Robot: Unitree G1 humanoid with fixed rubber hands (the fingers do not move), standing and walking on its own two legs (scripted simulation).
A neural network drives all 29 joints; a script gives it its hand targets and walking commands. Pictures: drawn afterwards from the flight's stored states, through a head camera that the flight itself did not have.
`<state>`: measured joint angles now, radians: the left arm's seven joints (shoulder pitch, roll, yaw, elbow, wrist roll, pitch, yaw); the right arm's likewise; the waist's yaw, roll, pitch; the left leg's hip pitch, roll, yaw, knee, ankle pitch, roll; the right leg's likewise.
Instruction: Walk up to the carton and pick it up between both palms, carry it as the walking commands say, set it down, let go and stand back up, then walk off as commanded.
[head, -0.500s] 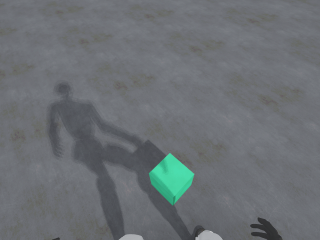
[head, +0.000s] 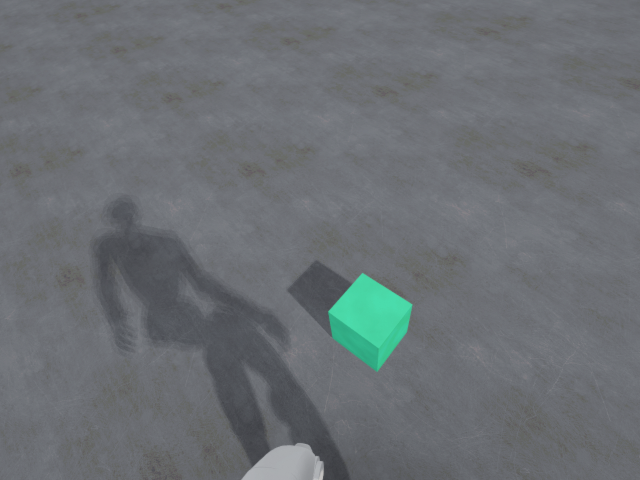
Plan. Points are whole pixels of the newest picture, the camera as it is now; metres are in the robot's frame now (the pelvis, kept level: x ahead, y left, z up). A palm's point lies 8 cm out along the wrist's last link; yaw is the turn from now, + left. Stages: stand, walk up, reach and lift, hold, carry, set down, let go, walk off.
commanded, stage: walk off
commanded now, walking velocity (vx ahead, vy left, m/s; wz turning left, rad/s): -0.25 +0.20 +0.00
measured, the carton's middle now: (369, 322) +0.61 -0.06 -0.68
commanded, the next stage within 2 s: none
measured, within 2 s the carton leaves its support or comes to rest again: neither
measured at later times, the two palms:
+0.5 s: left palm out of the picture -0.11 +0.43 -0.14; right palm out of the picture -0.06 -0.14 -0.11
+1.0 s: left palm out of the picture -0.24 +0.52 -0.09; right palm out of the picture -0.24 -0.05 -0.15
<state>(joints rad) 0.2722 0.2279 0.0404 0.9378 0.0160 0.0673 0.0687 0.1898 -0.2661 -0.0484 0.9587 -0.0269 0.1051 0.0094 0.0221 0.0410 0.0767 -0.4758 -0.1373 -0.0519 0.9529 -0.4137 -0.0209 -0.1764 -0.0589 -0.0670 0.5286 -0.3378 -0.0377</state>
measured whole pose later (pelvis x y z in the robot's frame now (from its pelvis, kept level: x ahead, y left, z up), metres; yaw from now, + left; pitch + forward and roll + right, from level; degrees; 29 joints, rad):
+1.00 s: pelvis -0.28 +0.23 +0.01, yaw +0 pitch -1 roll +5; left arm 0.20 0.28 0.08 0.95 0.03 0.05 0.07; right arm 0.22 -0.31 -0.09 0.96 -0.02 0.12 0.02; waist 0.02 0.02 0.11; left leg -0.41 -0.04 -0.11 1.09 -0.41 -0.14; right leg -0.26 -0.16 -0.05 0.49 -0.22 0.03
